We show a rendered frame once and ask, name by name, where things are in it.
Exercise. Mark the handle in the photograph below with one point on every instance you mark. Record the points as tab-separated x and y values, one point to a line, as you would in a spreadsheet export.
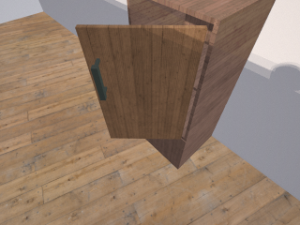
101	89

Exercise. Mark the cupboard door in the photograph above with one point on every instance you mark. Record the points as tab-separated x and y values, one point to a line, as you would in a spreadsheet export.
149	72

